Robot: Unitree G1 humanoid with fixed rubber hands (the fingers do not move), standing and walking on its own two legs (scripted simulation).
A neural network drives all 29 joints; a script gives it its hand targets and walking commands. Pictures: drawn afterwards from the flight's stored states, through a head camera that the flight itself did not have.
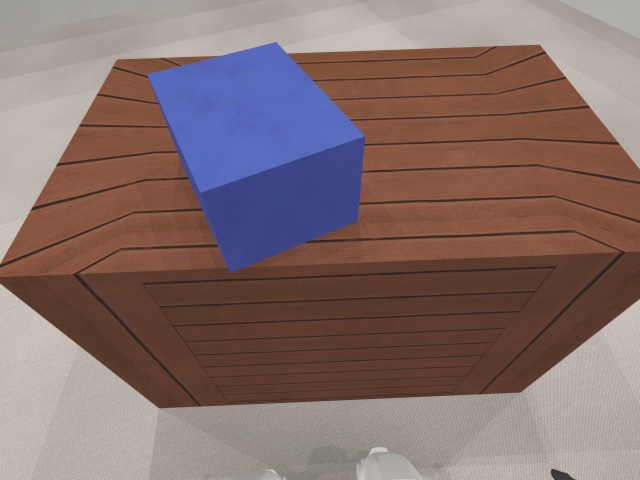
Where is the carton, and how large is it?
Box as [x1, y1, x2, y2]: [147, 42, 364, 272]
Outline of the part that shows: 276,42 147,74 180,159 230,272 357,220 364,135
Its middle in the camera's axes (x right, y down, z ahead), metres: -0.11 -0.15 +0.62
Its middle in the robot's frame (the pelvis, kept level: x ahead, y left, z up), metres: +0.59 +0.09 +0.07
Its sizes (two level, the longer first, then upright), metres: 0.294 0.219 0.168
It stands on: a pedestal, 0.71 m high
